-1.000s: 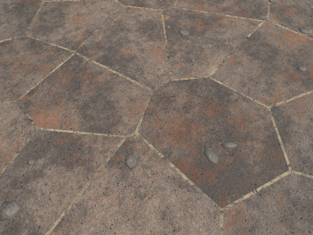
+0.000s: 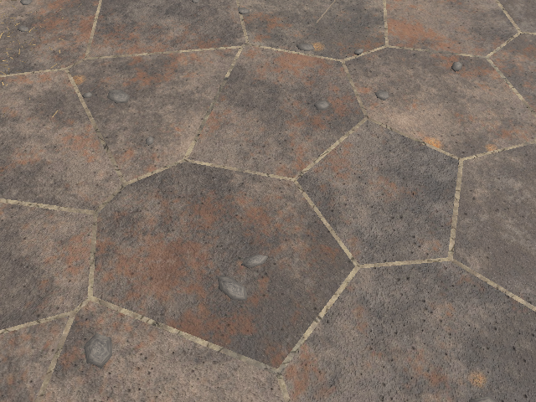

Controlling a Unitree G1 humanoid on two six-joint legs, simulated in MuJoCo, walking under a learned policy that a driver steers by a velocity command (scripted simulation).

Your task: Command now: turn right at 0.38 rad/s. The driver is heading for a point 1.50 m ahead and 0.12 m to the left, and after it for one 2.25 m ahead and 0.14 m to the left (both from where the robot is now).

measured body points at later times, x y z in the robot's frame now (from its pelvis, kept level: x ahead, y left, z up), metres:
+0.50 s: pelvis +0.00 -0.02 +0.00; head +0.00 -0.03 +0.45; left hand +0.14 +0.23 -0.11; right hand +0.10 -0.29 -0.12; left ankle +0.01 +0.13 -0.74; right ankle -0.03 -0.14 -0.74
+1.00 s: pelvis +0.00 -0.03 +0.00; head +0.01 -0.03 +0.45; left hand +0.10 +0.23 -0.13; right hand +0.05 -0.30 -0.14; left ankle +0.01 +0.13 -0.74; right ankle -0.03 -0.14 -0.74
